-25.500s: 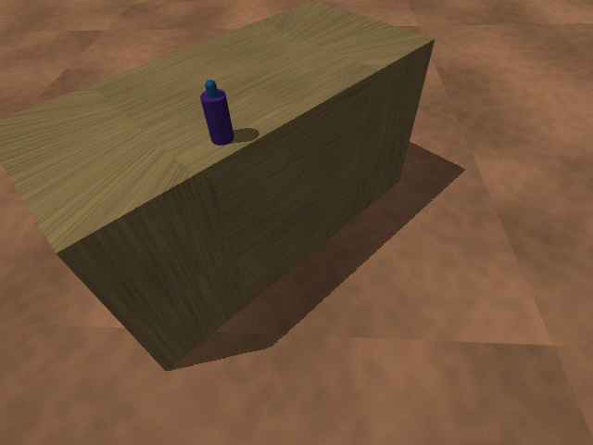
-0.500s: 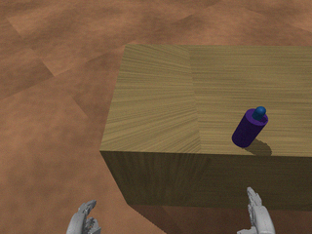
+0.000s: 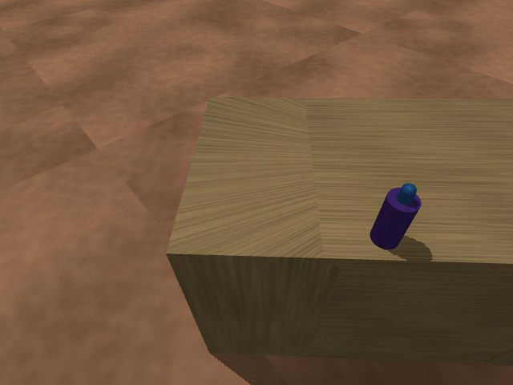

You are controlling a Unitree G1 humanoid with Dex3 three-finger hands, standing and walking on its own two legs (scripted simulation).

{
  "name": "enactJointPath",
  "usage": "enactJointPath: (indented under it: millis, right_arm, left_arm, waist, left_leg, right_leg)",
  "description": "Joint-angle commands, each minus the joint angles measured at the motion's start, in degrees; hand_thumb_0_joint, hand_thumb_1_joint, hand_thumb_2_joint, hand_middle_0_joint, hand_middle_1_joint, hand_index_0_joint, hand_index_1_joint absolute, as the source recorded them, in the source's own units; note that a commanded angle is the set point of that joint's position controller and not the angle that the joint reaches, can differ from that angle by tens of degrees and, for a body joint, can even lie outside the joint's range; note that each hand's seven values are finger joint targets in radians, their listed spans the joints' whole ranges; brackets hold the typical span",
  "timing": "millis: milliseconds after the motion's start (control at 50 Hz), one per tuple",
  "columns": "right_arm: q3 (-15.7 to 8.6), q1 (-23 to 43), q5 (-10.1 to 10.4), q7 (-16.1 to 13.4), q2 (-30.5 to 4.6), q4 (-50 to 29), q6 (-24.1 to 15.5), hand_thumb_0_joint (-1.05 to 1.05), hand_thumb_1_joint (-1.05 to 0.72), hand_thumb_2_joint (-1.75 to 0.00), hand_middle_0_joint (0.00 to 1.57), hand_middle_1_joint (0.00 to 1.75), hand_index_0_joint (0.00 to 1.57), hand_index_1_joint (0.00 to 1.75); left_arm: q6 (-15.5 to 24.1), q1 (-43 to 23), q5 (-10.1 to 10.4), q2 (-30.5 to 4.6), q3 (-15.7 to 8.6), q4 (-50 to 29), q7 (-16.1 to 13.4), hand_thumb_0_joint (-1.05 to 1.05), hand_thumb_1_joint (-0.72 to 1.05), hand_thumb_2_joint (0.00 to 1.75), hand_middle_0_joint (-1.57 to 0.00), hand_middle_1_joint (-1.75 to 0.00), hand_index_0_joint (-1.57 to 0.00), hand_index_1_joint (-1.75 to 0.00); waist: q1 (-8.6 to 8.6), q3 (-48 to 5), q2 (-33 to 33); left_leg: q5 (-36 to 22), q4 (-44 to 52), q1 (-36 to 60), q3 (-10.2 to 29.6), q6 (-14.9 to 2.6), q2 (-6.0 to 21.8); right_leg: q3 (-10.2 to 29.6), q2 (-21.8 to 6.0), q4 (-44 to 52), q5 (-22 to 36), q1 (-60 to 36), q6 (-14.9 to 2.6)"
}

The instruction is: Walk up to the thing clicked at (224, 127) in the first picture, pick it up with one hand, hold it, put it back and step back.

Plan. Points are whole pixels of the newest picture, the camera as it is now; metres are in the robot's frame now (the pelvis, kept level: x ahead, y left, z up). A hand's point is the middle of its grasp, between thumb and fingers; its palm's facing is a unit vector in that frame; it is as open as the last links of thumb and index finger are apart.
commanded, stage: home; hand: right
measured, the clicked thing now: (396, 214) +0.42 -0.23 +0.00
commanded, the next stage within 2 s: stand in 1.40 s
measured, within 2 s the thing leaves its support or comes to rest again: neither
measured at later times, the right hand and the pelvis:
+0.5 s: hand out of the picture +0.04 -0.26 -0.15, palm faces -0.04 +0.93 -0.35, open 17.3 cm; pelvis -0.02 -0.01 +0.00, yaw +0 degrees
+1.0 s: hand out of the picture +0.06 -0.26 -0.15, palm faces -0.02 +0.94 -0.35, open 17.3 cm; pelvis +0.00 +0.00 +0.01, yaw -1 degrees
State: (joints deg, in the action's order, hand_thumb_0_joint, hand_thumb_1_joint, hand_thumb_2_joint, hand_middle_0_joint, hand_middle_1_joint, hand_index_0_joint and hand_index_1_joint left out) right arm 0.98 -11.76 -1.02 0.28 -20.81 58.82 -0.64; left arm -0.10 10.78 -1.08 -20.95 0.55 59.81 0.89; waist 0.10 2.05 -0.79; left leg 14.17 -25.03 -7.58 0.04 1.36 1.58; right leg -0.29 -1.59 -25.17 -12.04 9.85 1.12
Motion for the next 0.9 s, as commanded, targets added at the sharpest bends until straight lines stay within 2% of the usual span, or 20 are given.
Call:
enactJointPath:
  millis: [0,40,80,160,340,460,520,640,680,720,840,880]
  right_arm:
    - [-2.02,3.52,0.05,-1.02,-11.98,-1.85,-1.6,0.0,0.55,-0.05,0.05,0.05,0.05,0.05]
    - [-1.85,3.71,0.01,-0.92,-12.08,-0.94,-1.41,0.0,0.56,-0.04,0.05,0.05,0.05,0.05]
    - [-1.99,3.56,0.09,-0.89,-12.59,-0.22,-1.32,0.0,0.54,-0.06,0.05,0.05,0.05,0.05]
    - [-1.89,3.63,0.02,-0.97,-12.33,0.59,-1.3,0.0,0.55,-0.05,0.05,0.05,0.05,0.05]
    - [-1.96,3.64,0.09,-0.8,-11.92,1.51,-1.05,0.0,0.54,-0.06,0.05,0.05,0.05,0.05]
    - [-2.07,3.89,0.11,-0.81,-11.85,1.78,-1.1,0.0,0.52,-0.07,0.05,0.06,0.05,0.06]
    - [-2.06,4.67,0.2,-0.78,-12.16,1.88,-1.19,0.0,0.53,-0.06,0.05,0.05,0.05,0.05]
    - [-2.12,4.63,0.31,-0.89,-12.3,2.12,-1.1,0.0,0.53,-0.06,0.05,0.06,0.05,0.06]
    - [-2.05,4.75,0.32,-0.87,-12.25,2.21,-1.13,0.0,0.51,-0.07,0.06,0.06,0.06,0.06]
    - [-2.06,4.49,0.23,-0.9,-11.99,2.42,-1.11,0.0,0.54,-0.06,0.05,0.05,0.05,0.05]
    - [-2.22,4.92,0.38,-1.04,-12.18,2.54,-1.22,0.0,0.51,-0.08,0.06,0.06,0.06,0.06]
    - [-2.16,5.34,0.46,-1.03,-12.06,2.79,-1.22,0.0,0.52,-0.07,0.05,0.06,0.05,0.06]
  left_arm:
    - [1.68,-3.8,0.09,-12.27,-2.22,-2.32,-1.16,0.0,0.9,0.9,-0.2,-0.3,-0.2,-0.3]
    - [1.58,-4.05,0.2,-12.01,-2.12,-1.47,-1.1,0.0,0.9,0.9,-0.2,-0.3,-0.2,-0.3]
    - [1.56,-3.91,0.2,-12.02,-2.1,-0.83,-1.11,0.0,0.9,0.9,-0.2,-0.3,-0.2,-0.3]
    - [1.5,-4.1,0.28,-11.94,-2.27,0.43,-0.97,0.0,0.9,0.9,-0.2,-0.3,-0.2,-0.3]
    - [1.42,-4.58,0.2,-12.02,-2.47,1.74,-0.95,0.0,0.9,0.9,-0.2,-0.3,-0.2,-0.3]
    - [1.38,-5.04,0.31,-11.87,-2.5,2.25,-0.86,0.0,0.9,0.9,-0.2,-0.3,-0.2,-0.3]
    - [1.52,-4.61,0.42,-11.62,-2.4,2.48,-0.83,0.0,0.9,0.9,-0.2,-0.3,-0.2,-0.3]
    - [1.37,-4.86,0.36,-11.77,-2.34,2.76,-0.93,0.0,0.9,0.9,-0.2,-0.3,-0.2,-0.3]
    - [1.5,-4.9,0.47,-11.56,-2.27,2.73,-0.94,0.0,0.9,0.9,-0.2,-0.3,-0.2,-0.3]
    - [1.41,-5.27,0.51,-11.89,-2.33,2.93,-0.99,0.0,0.9,0.9,-0.2,-0.3,-0.2,-0.3]
    - [1.54,-5.22,0.58,-11.48,-2.14,2.96,-1.06,0.0,0.9,0.9,-0.2,-0.3,-0.2,-0.3]
    - [1.48,-5.12,0.6,-11.39,-2.05,3.11,-1.05,0.0,0.9,0.9,-0.2,-0.3,-0.2,-0.3]
  waist:
    - [-0.09,-1.55,-0.06]
    - [-0.2,0.09,0.89]
    - [-0.15,0.31,1.18]
    - [-0.23,-0.04,1.3]
    - [-0.31,1.47,0.35]
    - [-0.36,0.72,0.62]
    - [-0.67,-0.65,1.52]
    - [-0.37,0.21,1.13]
    - [-0.49,-0.9,1.32]
    - [-0.3,-0.47,0.39]
    - [-0.16,-2.52,1.17]
    - [-0.34,-1.75,1.02]
  left_leg:
    - [-6.04,6.67,-1.29,4.51,-2.42,4.57]
    - [-3.18,7.37,-2.86,4.51,-2.41,4.38]
    - [-1.96,7.59,-2.88,4.54,-2.64,4.53]
    - [-1.05,8.49,-2.43,4.58,-2.7,4.91]
    - [1.5,9.23,-2.71,4.45,-2.58,4.69]
    - [1.2,9.74,-2.91,4.59,-2.53,4.96]
    - [-1.28,9.58,-1.74,4.66,-2.6,5.46]
    - [-0.75,9.82,-1.51,4.45,-2.62,5.44]
    - [-2.55,9.64,-1.24,4.5,-2.68,5.74]
    - [-2.6,9.85,-1.59,4.25,-2.45,5.48]
    - [-7.87,9.22,0.24,4.0,-2.47,6.07]
    - [-7.81,9.57,0.71,4.15,-2.27,6.0]
  right_leg:
    - [5.69,-4.88,6.4,5.13,-1.51,-2.77]
    - [5.74,-4.56,7.7,1.32,-1.56,-2.43]
    - [6.06,-4.76,8.49,0.08,-1.41,-2.51]
    - [6.48,-5.02,8.69,0.78,-1.8,-2.65]
    - [7.02,-5.04,10.63,-4.2,0.16,-2.35]
    - [6.76,-4.78,9.97,-2.46,-0.4,-2.33]
    - [6.49,-4.94,9.29,1.29,-1.72,-2.33]
    - [6.44,-4.87,9.45,-0.04,-0.35,-2.34]
    - [6.37,-5.15,9.07,2.75,-1.66,-2.34]
    - [6.41,-5.04,9.01,2.07,-1.75,-2.22]
    - [6.13,-5.64,7.97,9.43,-3.71,-2.33]
    - [5.81,-5.33,8.33,8.11,-2.62,-2.1]
